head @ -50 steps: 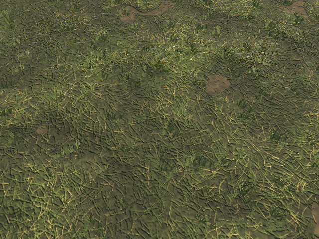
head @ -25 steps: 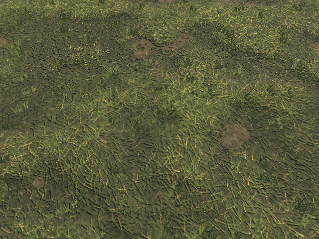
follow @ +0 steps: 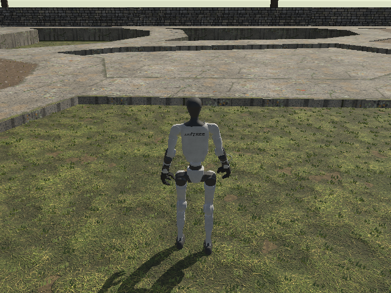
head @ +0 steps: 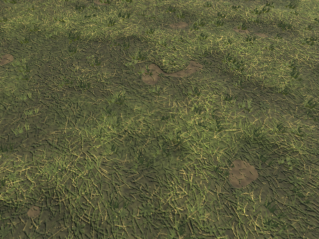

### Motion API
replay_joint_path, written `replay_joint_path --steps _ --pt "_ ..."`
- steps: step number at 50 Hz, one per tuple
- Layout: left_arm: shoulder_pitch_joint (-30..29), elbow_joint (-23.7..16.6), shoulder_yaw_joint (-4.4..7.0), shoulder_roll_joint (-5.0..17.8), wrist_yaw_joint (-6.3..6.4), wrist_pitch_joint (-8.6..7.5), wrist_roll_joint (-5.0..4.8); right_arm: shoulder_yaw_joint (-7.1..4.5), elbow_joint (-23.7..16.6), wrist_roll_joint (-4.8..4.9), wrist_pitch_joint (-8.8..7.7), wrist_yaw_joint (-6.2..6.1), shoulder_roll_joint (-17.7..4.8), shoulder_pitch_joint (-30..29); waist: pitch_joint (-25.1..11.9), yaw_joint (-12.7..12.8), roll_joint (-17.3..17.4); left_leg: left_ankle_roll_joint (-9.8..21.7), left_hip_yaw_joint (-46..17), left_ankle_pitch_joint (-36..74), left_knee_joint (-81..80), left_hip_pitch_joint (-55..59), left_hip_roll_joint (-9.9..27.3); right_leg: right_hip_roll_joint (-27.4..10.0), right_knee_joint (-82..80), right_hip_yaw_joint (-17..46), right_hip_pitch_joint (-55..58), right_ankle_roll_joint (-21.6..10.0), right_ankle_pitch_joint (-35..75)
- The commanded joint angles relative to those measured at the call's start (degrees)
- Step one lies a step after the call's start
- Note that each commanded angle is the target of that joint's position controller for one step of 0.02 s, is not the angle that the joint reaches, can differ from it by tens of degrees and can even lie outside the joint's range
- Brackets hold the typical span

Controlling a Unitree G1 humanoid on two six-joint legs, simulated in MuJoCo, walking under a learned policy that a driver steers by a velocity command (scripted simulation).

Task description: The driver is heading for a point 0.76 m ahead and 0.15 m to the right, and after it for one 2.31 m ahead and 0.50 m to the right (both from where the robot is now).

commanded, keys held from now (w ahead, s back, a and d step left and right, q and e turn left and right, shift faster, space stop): no key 0.08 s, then e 0.50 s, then no key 0.12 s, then w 0.14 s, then w+q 0.16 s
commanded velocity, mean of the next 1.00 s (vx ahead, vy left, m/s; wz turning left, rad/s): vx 0.08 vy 0.00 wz -0.25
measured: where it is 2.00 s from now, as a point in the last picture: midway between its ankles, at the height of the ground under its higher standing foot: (174, 224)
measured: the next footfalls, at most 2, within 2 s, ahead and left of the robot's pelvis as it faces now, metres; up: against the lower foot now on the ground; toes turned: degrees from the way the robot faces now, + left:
left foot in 1.12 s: +0.15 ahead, +0.07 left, +0.00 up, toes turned -11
right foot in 1.58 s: +0.48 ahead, -0.16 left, +0.00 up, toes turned -1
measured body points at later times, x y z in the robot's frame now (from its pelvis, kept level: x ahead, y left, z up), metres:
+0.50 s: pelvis -0.03 -0.03 -0.02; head -0.01 -0.07 +0.43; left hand +0.11 +0.25 -0.12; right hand +0.07 -0.34 -0.14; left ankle +0.02 +0.13 -0.71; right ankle -0.05 -0.12 -0.74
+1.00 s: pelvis +0.01 -0.05 +0.01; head +0.02 -0.05 +0.46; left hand +0.16 +0.21 -0.11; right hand +0.06 -0.35 -0.10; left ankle +0.08 +0.08 -0.71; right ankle -0.05 -0.12 -0.74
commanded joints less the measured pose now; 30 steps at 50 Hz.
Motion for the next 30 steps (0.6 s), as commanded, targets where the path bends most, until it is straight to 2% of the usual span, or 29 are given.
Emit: replay_joint_path --steps 1,5,8,10,11,13,14,15,16,17,18,21,22,23,24,25,26,27,28,29,30 --pt "1.20 -1.34 1.47 6.68 0.57 0.25 -0.20 -1.62 -1.85 0.17 -1.18 0.03 -6.61 0.04 -4.04 -0.01 3.97 3.63 -3.80 22.97 -1.19 9.54 3.51 -3.55 -3.23 2.77 -3.84 -0.25 13.26" --pt "0.68 0.21 1.61 6.71 0.89 0.78 -0.68 -1.71 -0.19 0.23 -1.27 -0.21 -6.87 -0.87 -4.34 -0.01 2.38 3.80 -3.04 24.20 -0.73 10.86 3.19 -3.78 -2.73 3.25 -3.09 -0.13 15.95" --pt "-2.12 -1.04 2.50 9.06 1.18 1.34 -1.57 -2.86 0.32 0.46 -0.73 -1.41 -9.57 -1.05 -3.91 -0.71 1.45 4.57 -1.98 23.28 0.40 12.11 3.55 -3.38 -0.12 4.46 -6.11 -1.04 17.92" --pt "-2.50 -1.79 2.89 8.94 1.40 1.73 -1.86 -3.43 0.91 0.56 -0.16 -2.17 -10.12 0.19 -4.32 -1.05 2.07 6.04 -2.41 23.10 0.39 12.74 5.14 -2.77 3.14 4.92 -8.56 -1.26 16.54" --pt "-2.47 -2.18 2.98 8.47 1.50 1.97 -1.88 -3.68 1.21 0.51 0.08 -2.43 -10.38 1.03 -4.57 -1.27 3.03 7.32 -3.73 22.97 -0.52 13.00 7.00 -2.18 5.57 4.71 -10.12 -1.03 14.65" --pt "-1.91 -3.02 3.14 7.46 1.65 2.61 -1.72 -4.07 1.82 0.26 0.30 -2.72 -11.20 2.75 -5.54 -1.68 7.09 11.57 -9.24 23.50 -4.45 13.59 13.66 -0.70 13.16 2.64 -13.31 0.34 6.28" --pt "-0.86 -3.08 3.35 7.07 1.58 3.06 -1.59 -3.97 1.27 0.14 0.24 -2.92 -11.16 0.88 -5.88 -1.32 10.81 14.57 -12.51 24.89 -6.63 12.11 18.18 -0.13 20.45 1.12 -14.07 1.02 -7.87" --pt "-1.38 -3.63 3.86 8.10 1.43 3.58 -1.74 -3.72 0.63 -0.39 -0.11 -3.09 -11.02 0.10 -5.54 -2.21 11.72 17.50 -15.55 26.00 -8.96 10.33 22.32 -1.33 30.35 2.09 -16.24 1.56 -18.24" --pt "-1.44 -4.22 4.26 8.55 1.32 4.11 -2.12 -3.62 0.30 -0.46 -0.54 -3.16 -11.39 -1.65 -4.49 -1.39 9.59 17.69 -14.88 24.36 -10.33 8.06 23.31 -3.57 34.23 4.00 -17.26 1.82 -20.60" --pt "-0.13 -4.37 4.29 8.11 1.25 4.63 -2.37 -3.74 -0.11 0.15 -0.94 -3.14 -11.97 -5.54 -3.49 0.87 8.48 14.89 -11.22 20.12 -10.61 5.41 21.34 -6.01 30.87 5.31 -15.64 1.66 -18.27" --pt "0.96 -3.95 4.23 7.75 1.12 4.89 -2.35 -3.90 -0.42 0.54 -1.13 -3.00 -12.35 -8.51 -3.26 1.74 8.28 12.45 -7.06 18.56 -10.64 3.02 18.83 -6.17 25.76 3.84 -12.21 1.53 -14.31" --pt "6.35 -2.15 4.99 7.79 -0.16 4.84 -1.57 -3.87 0.73 1.60 -0.03 -2.57 -12.04 -10.20 -5.22 4.08 7.99 8.34 2.31 14.33 -4.49 -0.13 13.93 -2.21 9.67 -2.92 -0.73 0.54 1.80" --pt "7.90 -1.62 5.53 8.32 -0.61 4.81 -1.33 -3.54 1.77 2.09 0.44 -2.42 -10.15 -8.19 -4.50 3.94 4.22 5.54 5.62 5.78 2.15 -2.48 11.33 -0.74 3.09 -1.84 2.23 -1.10 4.76" --pt "7.27 -3.05 6.60 12.99 -0.09 4.55 -1.12 -2.86 2.57 0.85 1.04 -2.06 -7.17 -3.95 -0.86 1.80 -10.57 -0.07 11.23 -11.11 15.57 -13.50 5.27 -8.91 -5.72 13.29 5.20 -5.68 16.03" --pt "5.95 -6.40 6.82 18.92 0.16 3.36 0.41 -2.33 -0.86 -0.70 0.88 -2.25 -6.08 -8.15 -0.80 1.65 -19.24 -3.12 5.57 -27.86 29.23 -22.57 -2.36 -22.08 -9.94 34.35 1.98 -16.28 31.52" --pt "6.12 -6.76 6.69 18.55 -0.18 1.72 2.74 -2.79 -2.25 0.02 0.69 -2.57 -7.44 -11.35 -3.60 3.26 -13.40 -1.90 -1.64 -27.52 36.97 -21.59 -1.91 -23.24 -13.21 37.68 -1.60 -19.86 20.63" --pt "2.85 -7.42 6.43 17.12 0.06 0.50 1.85 -3.45 -1.63 0.97 0.61 -2.76 -9.47 -10.76 -1.44 1.17 -9.08 -0.71 -3.35 -21.43 38.18 -22.25 -0.57 -19.85 -13.26 32.96 -1.97 -16.63 11.58" --pt "-0.92 -8.20 6.18 15.46 0.67 0.13 0.12 -4.08 -0.06 0.90 0.63 -3.10 -10.69 -8.89 -0.13 -0.54 -5.99 -0.40 -3.40 -15.31 36.92 -22.89 0.65 -16.82 -12.47 28.48 -1.83 -12.43 6.60" --pt "-2.82 -8.83 5.53 13.41 1.18 0.13 -1.00 -4.37 1.05 0.48 0.68 -3.49 -11.27 -8.13 -0.03 -0.93 -5.45 -0.67 -3.57 -11.79 35.72 -22.16 1.20 -15.10 -11.75 26.03 -1.60 -10.05 6.99" --pt "-2.52 -9.00 5.13 12.41 1.65 0.22 -1.31 -4.41 1.31 0.20 0.47 -3.36 -10.91 -7.65 -0.84 -1.03 -5.64 -1.10 -3.49 -9.16 35.72 -20.46 0.69 -13.64 -11.40 24.33 -1.47 -9.37 9.79" --pt "-1.30 -8.87 4.77 11.42 2.01 0.29 -1.20 -4.27 1.73 0.33 0.17 -3.07 -10.01 -6.77 -2.32 -1.02 -5.46 -1.46 -3.19 -7.06 35.64 -19.34 0.22 -13.06 -11.01 22.71 0.14 -9.25 13.04"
